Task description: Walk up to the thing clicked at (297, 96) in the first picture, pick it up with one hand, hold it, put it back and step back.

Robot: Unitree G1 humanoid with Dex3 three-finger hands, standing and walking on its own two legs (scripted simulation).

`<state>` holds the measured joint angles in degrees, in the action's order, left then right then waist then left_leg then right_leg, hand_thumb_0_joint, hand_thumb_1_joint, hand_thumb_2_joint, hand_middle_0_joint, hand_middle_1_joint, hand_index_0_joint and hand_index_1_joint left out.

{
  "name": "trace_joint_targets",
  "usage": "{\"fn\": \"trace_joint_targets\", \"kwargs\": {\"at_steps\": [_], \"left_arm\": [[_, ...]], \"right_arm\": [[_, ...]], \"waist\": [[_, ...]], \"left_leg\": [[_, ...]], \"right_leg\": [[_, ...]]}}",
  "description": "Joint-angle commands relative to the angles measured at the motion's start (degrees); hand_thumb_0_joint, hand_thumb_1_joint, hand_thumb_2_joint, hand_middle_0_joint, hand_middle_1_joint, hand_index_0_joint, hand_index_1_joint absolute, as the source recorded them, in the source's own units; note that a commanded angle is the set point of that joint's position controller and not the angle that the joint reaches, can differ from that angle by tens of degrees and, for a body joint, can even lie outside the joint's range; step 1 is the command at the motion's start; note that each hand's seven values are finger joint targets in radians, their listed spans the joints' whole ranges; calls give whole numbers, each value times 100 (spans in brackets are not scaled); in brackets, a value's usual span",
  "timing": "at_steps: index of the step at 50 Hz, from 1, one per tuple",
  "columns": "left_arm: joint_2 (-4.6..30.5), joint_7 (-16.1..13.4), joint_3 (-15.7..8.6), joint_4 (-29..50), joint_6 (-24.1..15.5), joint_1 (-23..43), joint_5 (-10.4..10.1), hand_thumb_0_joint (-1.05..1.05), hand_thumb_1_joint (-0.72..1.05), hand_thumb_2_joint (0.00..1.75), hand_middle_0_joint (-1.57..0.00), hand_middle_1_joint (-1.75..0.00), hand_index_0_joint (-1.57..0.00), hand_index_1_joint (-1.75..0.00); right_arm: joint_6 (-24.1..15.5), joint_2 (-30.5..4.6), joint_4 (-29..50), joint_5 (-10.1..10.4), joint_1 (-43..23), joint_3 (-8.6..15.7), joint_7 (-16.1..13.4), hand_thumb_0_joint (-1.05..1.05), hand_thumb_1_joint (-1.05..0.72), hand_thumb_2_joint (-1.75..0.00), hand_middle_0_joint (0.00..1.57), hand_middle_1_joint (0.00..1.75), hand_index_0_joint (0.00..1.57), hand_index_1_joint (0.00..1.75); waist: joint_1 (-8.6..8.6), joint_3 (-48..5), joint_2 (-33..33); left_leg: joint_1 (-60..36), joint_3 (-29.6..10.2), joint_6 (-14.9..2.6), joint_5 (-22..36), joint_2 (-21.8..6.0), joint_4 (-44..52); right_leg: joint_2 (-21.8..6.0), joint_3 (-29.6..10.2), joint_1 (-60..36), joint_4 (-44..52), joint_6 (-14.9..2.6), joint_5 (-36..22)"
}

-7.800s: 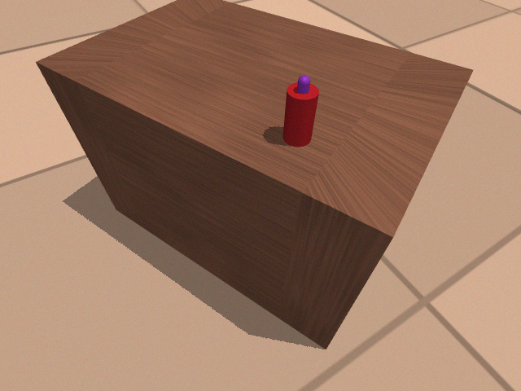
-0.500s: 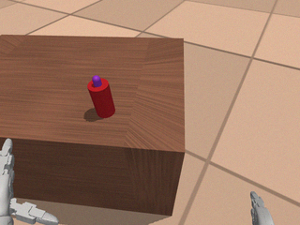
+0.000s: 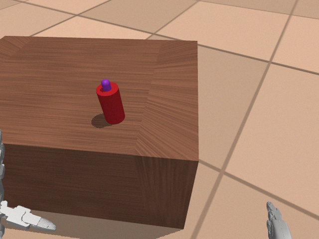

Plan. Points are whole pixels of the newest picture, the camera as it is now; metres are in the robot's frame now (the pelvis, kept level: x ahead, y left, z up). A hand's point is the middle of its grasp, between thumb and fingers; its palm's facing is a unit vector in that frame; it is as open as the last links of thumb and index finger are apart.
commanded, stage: rise first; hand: left
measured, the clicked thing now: (110, 100) +0.51 +0.20 +0.05
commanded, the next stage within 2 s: go down in 0.14 s
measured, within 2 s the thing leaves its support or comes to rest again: neither
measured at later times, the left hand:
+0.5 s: hand (19, 175) +0.20 +0.29 +0.13, palm faces +0.42 -0.83 -0.37, open 17.6 cm
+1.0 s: hand (16, 129) +0.31 +0.35 +0.14, palm faces +0.21 -0.97 -0.11, open 17.6 cm
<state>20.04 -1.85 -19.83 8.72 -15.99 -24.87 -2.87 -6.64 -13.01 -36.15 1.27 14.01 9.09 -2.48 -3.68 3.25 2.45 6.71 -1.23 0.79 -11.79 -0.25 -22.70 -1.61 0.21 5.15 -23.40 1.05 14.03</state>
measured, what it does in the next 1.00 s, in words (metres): stands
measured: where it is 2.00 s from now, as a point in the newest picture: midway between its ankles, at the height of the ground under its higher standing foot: outside the picture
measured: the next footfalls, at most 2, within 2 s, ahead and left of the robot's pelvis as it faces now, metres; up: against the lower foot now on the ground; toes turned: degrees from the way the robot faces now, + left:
none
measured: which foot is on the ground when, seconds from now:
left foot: down 0.00-1.00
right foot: down 0.00-1.00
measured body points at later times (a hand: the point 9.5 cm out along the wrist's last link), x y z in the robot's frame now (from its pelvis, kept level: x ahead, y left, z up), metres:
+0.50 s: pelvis +0.00 +0.00 -0.01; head -0.01 -0.01 +0.44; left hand +0.17 +0.33 +0.15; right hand +0.17 -0.26 -0.09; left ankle +0.01 +0.13 -0.74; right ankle -0.01 -0.13 -0.74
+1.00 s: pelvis +0.00 +0.01 -0.01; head -0.01 +0.01 +0.44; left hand +0.29 +0.40 +0.15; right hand +0.15 -0.25 -0.09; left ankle +0.01 +0.13 -0.74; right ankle -0.01 -0.13 -0.74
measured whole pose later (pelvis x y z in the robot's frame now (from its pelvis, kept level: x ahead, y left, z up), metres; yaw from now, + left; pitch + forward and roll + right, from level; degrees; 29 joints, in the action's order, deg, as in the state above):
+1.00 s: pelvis +0.00 +0.01 -0.01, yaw +0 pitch +1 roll +0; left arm 33.5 26.6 -32.3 -35.0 -7.7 15.2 -14.5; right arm -8.7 -13.1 -39.3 1.7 12.1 2.3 -6.1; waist -0.1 -2.3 0.9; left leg 16.0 -0.9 0.1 -13.7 -0.1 -28.8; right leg -1.7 -0.2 13.6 -27.5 1.8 14.8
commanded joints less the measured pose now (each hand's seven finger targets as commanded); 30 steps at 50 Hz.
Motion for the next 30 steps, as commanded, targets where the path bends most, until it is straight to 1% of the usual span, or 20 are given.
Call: {"fn": "trace_joint_targets", "kwargs": {"at_steps": [1,3,5,6,9,11,12,13,14,15,16,17,18,21,22,23,25,27,29,30], "left_arm": [[1227,-115,-761,1326,-397,489,-39,0,-57,5,-5,-5,-4,-6],[1231,-108,-803,1316,-414,458,-32,0,-57,6,-5,-5,-4,-6],[1140,-88,-688,1350,-428,431,-38,0,-58,6,-6,-5,-4,-7],[1246,-106,-816,1379,-431,499,-46,0,-58,6,-6,-5,-4,-7],[1197,-88,-788,1447,-448,476,-45,0,-58,7,-6,-6,-4,-7],[1194,-90,-796,1389,-440,461,-52,0,-58,7,-6,-5,-4,-7],[1214,-88,-826,1509,-468,531,-58,0,-58,0,-7,-5,-8,-4],[615,101,-617,1174,-635,339,-109,0,-56,8,-5,-4,-1,-7],[1466,-52,-1062,1461,-566,455,-41,0,-61,0,-8,-5,-9,-4],[780,126,-722,1244,-738,463,-133,0,-61,1,-8,-6,-7,-7],[912,195,-862,1149,-789,537,-150,0,-61,3,-7,-8,-7,-9],[1111,209,-1003,1144,-819,804,-158,0,-61,0,-8,-7,-8,-7],[1366,208,-1235,1101,-857,877,-187,0,-61,4,-7,-7,-7,-8],[1204,313,-1064,836,-855,1460,-280,0,-58,4,-7,-7,-6,-7],[1266,354,-1147,574,-806,1460,-341,0,-60,3,-7,-6,-7,-7],[1367,423,-1136,498,-776,1742,-390,0,-60,3,-8,-6,-7,-7],[1650,608,-1247,304,-701,2178,-465,0,-60,2,-8,-5,-7,-6],[1965,837,-1330,30,-616,2835,-562,0,-59,3,-8,-5,-7,-6],[2100,1122,-1355,-391,-496,3205,-708,0,-59,3,-7,-5,-7,-6],[2242,1255,-1438,-652,-420,3352,-775,0,-58,4,-7,-5,-6,-6]], "right_arm": [[-371,-882,1056,8,-570,295,-61,0,53,-5,5,5,5,5],[-370,-743,981,7,-444,175,-39,0,53,-5,5,5,5,5],[-381,-838,988,9,-369,272,-42,0,52,-6,5,5,5,5],[-397,-939,1080,5,-415,353,-55,0,52,-6,5,5,5,5],[-392,-703,1021,20,-335,194,-20,0,52,-6,5,5,5,5],[-390,-792,961,15,-277,297,-30,0,52,-6,5,5,5,5],[-408,-680,1138,26,-507,139,-9,0,52,-5,5,5,5,5],[-387,-531,978,-40,-526,60,71,0,59,-5,5,5,5,5],[-369,-769,939,12,-317,310,-4,0,52,-5,5,5,5,5],[-337,-749,811,-64,-325,260,64,0,52,-5,5,5,5,5],[-314,-703,820,-65,-475,242,80,0,52,-5,5,5,5,5],[-313,-998,1134,-72,-592,428,63,0,52,-5,5,5,5,5],[-306,-1041,1153,-77,-631,460,48,0,53,-5,5,5,5,5],[-209,-761,850,-53,-479,302,52,0,53,-5,5,5,5,5],[-210,-778,892,-40,-530,282,25,0,53,-5,5,5,5,5],[-197,-890,777,-26,-553,372,-16,0,53,-5,5,5,5,5],[-218,-724,761,-5,-614,134,-56,0,54,-5,5,5,5,5],[-223,-812,685,14,-692,183,-139,0,54,-5,5,5,5,5],[-257,-726,863,43,-827,-5,-206,0,55,-5,5,5,5,5],[-271,-779,677,51,-713,28,-243,0,55,-5,5,5,5,5]], "waist": [[15,-498,-15],[-8,-463,-32],[42,-418,9],[33,-493,25],[19,-418,84],[42,-442,0],[-32,-410,-10],[48,-511,-380],[-71,-452,62],[99,-542,-214],[22,-593,-211],[118,-684,-155],[94,-710,-137],[227,-606,71],[200,-590,-102],[261,-633,-76],[242,-689,-24],[323,-866,71],[383,-934,-52],[381,-1027,19]], "left_leg": [[-108,268,-113,804,89,327],[-98,274,-113,816,91,313],[-102,266,-100,747,71,357],[-112,267,-105,761,82,335],[-92,276,-98,815,90,334],[-99,279,-112,791,88,317],[-74,285,-115,757,110,324],[173,249,-87,671,106,21],[-74,292,-112,775,110,300],[184,243,-77,653,100,9],[201,234,-73,658,109,-24],[168,244,-61,604,103,-30],[219,238,-70,576,118,-77],[299,219,-64,372,123,-83],[364,191,-76,413,121,-107],[339,205,-84,349,137,-118],[389,198,-111,383,152,-181],[379,175,-122,339,147,-189],[351,185,-154,322,177,-223],[363,161,-157,393,163,-228]], "right_leg": [[122,301,120,367,-115,-846],[129,312,124,382,-117,-836],[153,317,142,375,-133,-783],[140,315,115,379,-129,-800],[142,312,146,369,-126,-850],[128,311,150,380,-115,-845],[118,309,141,406,-113,-788],[153,286,271,208,-85,-646],[101,309,159,372,-110,-791],[145,277,311,159,-102,-663],[139,277,403,143,-99,-619],[141,252,396,112,-99,-619],[131,251,378,112,-88,-591],[119,229,595,52,-92,-465],[107,246,594,16,-80,-493],[95,227,666,28,-68,-473],[66,209,645,-3,-57,-549],[67,191,654,-30,-66,-550],[38,167,671,13,-43,-575],[53,176,649,-39,-59,-659]]}}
